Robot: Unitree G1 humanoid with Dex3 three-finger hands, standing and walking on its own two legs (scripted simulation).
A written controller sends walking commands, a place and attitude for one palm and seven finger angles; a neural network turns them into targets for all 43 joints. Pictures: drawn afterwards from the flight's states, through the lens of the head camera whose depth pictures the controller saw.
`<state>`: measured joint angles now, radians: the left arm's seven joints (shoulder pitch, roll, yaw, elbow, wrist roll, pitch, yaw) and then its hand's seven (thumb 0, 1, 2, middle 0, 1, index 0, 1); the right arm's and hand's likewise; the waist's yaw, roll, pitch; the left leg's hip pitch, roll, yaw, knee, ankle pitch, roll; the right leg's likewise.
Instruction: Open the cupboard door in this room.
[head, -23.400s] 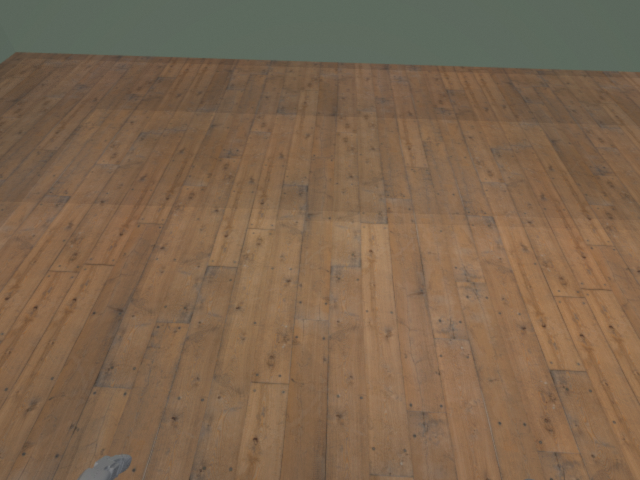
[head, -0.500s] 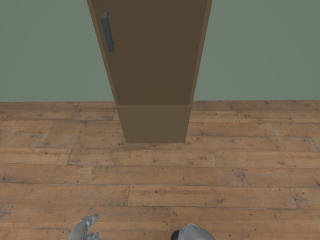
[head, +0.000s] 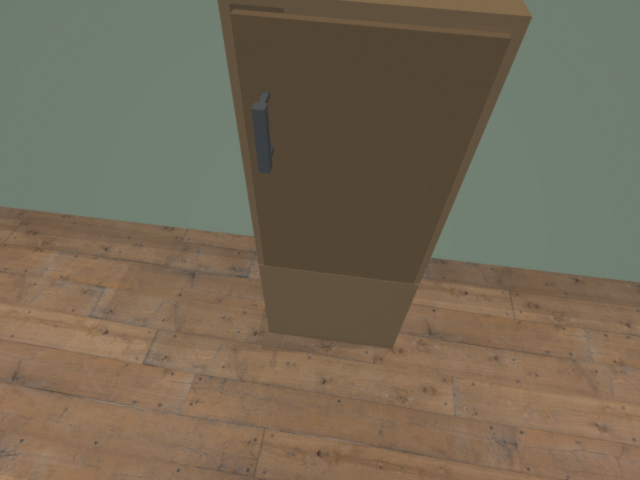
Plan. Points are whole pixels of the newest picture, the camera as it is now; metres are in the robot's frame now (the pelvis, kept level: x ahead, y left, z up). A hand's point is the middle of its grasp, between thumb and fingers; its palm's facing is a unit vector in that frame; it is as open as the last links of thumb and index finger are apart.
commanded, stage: come to a stop and stand still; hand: left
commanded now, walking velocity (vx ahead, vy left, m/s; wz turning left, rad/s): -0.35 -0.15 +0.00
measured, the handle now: (265, 132) +0.60 +0.17 +0.09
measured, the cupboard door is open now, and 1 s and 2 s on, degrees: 0 0 0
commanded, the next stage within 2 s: look again from close up in 1.04 s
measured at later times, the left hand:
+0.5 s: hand out of the picture +0.09 +0.14 -0.15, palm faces +0.04 -0.95 -0.30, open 7.4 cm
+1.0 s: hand out of the picture -0.04 +0.16 -0.16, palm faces +0.08 -0.98 -0.18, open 7.4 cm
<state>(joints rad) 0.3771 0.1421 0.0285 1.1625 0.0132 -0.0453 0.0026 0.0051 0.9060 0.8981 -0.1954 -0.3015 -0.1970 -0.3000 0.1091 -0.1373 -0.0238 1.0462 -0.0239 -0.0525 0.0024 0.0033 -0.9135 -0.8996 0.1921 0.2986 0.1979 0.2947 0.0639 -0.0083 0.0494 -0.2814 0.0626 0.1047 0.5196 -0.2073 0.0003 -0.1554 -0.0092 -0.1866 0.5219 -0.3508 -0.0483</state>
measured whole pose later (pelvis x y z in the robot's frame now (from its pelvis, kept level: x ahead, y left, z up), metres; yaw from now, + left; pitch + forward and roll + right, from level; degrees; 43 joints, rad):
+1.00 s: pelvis -0.03 -0.02 +0.01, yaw +1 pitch +0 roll +0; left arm 0.30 0.19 0.05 1.10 0.03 0.03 -0.01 0.01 0.90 0.90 -0.19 -0.30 -0.20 -0.30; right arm 0.34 -0.13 -0.01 1.12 -0.02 0.00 -0.02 0.00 -0.91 -0.90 0.20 0.30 0.20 0.30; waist 0.02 -0.03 -0.02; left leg -0.10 0.01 0.03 0.32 -0.22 0.00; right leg -0.40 -0.03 -0.04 0.89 -0.33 0.02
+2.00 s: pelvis +0.02 -0.07 +0.00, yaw +0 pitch +0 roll +0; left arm 0.37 0.12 0.02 1.09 0.03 -0.04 0.03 0.00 0.90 0.90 -0.20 -0.30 -0.20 -0.30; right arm 0.29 -0.15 0.00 1.11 -0.02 0.01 -0.02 0.01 -0.92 -0.90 0.19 0.30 0.20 0.29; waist 0.04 0.01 0.02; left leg -0.33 0.03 0.06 0.79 -0.46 0.01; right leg -0.11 0.05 -0.10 0.43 -0.32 -0.08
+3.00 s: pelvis +0.06 -0.07 +0.01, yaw -1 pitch +0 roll +1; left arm 0.28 0.16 0.00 1.10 0.01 -0.01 0.02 0.01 0.92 0.90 -0.20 -0.30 -0.20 -0.30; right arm 0.26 -0.15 0.01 1.13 -0.02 -0.01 -0.04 0.01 -0.93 -0.90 0.19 0.30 0.20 0.30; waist 0.00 0.00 0.01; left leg -0.17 0.03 0.05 0.43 -0.25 -0.02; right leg -0.17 0.04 -0.09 0.45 -0.27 -0.08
